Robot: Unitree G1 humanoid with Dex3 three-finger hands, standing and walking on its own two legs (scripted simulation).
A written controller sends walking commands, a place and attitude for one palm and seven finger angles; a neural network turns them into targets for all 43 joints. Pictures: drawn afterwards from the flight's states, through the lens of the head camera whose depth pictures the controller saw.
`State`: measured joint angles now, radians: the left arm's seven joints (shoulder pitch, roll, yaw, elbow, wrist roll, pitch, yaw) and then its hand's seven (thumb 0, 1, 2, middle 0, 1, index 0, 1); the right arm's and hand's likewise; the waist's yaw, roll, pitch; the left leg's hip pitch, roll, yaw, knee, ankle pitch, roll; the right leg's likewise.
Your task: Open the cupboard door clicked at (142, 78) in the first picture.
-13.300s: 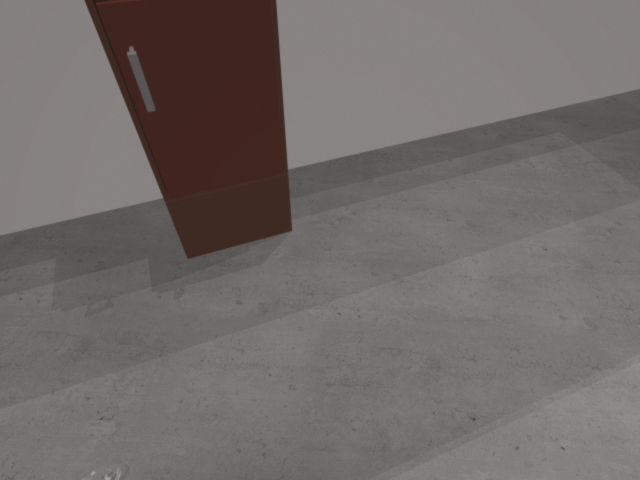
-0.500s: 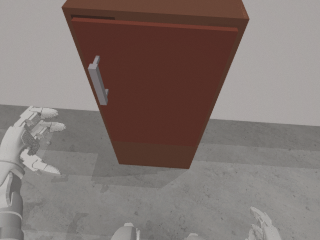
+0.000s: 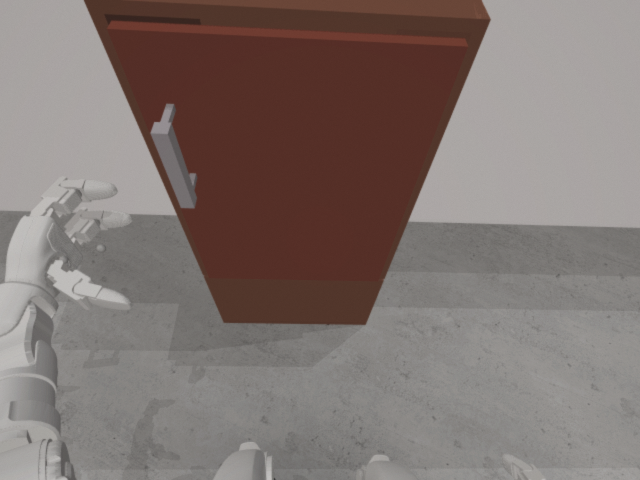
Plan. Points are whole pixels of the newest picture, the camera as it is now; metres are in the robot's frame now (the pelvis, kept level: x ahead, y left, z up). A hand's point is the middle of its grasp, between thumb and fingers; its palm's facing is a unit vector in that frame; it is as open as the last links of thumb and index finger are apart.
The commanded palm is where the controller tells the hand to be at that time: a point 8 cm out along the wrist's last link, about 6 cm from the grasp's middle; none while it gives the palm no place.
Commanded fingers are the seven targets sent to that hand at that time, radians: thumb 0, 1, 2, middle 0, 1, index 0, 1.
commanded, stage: move the hooked fingers beside the handle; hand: left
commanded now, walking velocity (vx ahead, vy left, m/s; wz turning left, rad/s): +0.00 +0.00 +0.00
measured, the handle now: (179, 159) +0.53 +0.21 +0.05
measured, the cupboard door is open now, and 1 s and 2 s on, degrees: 0 0 0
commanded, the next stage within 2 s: slide the fingers in behind the handle in 1.64 s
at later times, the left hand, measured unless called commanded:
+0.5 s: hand (120, 208) +0.43 +0.26 +0.06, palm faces -0.01 -1.00 -0.02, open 14.0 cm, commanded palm +0.42 +0.31 +0.06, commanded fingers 0.00 -0.50 0.30 -0.30 -1.20 -0.30 -1.20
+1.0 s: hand (132, 181) +0.49 +0.26 +0.05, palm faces -0.01 -1.00 -0.02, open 14.0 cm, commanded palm +0.46 +0.31 +0.05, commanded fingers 0.00 -0.50 0.30 -0.30 -1.20 -0.30 -1.20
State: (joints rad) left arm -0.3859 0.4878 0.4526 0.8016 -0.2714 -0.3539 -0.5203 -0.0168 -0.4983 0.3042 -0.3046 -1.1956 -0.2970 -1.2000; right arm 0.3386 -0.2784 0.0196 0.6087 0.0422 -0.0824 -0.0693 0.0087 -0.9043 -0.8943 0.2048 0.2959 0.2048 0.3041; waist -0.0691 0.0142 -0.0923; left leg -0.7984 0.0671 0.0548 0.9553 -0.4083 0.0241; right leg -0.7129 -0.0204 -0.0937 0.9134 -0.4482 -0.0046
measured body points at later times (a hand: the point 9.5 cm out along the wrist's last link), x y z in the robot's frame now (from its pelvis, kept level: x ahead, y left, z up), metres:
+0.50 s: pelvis -0.01 +0.01 -0.01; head +0.10 +0.03 +0.43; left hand +0.43 +0.32 +0.06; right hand +0.04 -0.27 -0.12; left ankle +0.03 +0.10 -0.68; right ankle +0.00 -0.12 -0.68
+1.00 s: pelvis -0.01 +0.01 -0.02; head +0.13 +0.04 +0.40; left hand +0.48 +0.32 +0.06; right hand +0.00 -0.27 -0.12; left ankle +0.03 +0.10 -0.68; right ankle +0.00 -0.12 -0.68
